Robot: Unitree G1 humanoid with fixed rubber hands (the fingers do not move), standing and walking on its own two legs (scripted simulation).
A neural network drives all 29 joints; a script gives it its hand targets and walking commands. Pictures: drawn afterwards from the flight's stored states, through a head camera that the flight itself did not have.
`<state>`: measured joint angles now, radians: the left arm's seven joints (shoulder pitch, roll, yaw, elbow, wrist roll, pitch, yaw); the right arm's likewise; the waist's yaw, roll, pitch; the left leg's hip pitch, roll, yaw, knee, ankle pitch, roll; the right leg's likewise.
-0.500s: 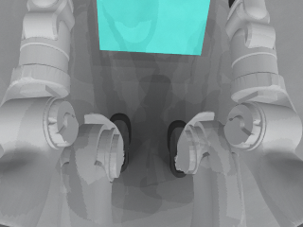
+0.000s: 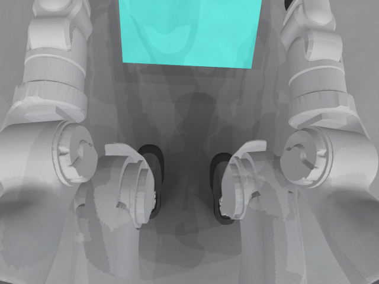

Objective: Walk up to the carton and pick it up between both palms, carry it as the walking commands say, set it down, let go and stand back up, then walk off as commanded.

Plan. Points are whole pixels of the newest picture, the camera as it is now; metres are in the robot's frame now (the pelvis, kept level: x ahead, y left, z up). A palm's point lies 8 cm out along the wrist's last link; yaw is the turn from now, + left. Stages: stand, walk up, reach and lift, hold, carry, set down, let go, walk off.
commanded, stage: set down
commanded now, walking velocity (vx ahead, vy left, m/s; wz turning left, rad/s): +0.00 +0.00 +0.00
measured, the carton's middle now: (189, 2) +0.55 +0.01 -0.29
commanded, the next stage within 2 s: none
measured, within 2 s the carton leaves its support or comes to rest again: neither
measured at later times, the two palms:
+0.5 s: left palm (61, 29) +0.48 +0.21 -0.21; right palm (301, 40) +0.48 -0.18 -0.21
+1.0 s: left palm out of the picture +0.51 +0.22 -0.16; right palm (329, 14) +0.51 -0.19 -0.16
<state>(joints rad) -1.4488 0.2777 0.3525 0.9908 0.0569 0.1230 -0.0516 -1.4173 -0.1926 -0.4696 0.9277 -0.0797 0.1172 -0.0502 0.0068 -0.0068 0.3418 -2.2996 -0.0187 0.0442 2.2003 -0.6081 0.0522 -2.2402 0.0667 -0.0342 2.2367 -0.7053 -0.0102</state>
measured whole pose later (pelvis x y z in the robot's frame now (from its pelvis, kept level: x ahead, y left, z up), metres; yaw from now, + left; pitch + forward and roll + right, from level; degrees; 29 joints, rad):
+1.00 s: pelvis -0.03 +0.00 -0.01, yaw +0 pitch +29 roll +0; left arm -1.37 0.48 0.11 0.92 -0.21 0.12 0.07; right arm -1.31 -0.37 -0.12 0.81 0.17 0.13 -0.16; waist 0.01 -0.04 0.53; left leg -2.18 0.00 0.04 2.23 -0.56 0.04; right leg -2.13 0.07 -0.04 2.27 -0.64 -0.01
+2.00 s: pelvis -0.03 +0.00 +0.23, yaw +0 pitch +23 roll +0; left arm -1.22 0.48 0.14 0.64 -0.22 0.41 0.02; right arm -1.15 -0.37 -0.14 0.49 0.19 0.43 -0.17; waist 0.01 -0.03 0.52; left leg -1.42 -0.03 0.02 1.43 -0.41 0.03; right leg -1.39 0.08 0.02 1.46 -0.47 -0.01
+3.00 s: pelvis +0.06 +0.00 +0.38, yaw -1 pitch +9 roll -1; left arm 0.11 0.26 0.07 0.51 -0.06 0.12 -0.08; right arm 0.13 -0.26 -0.03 0.47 0.13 0.13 0.03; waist 0.01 0.00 0.00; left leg -0.57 -0.03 0.00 0.72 -0.31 0.03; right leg -0.54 0.06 0.06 0.72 -0.34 -0.01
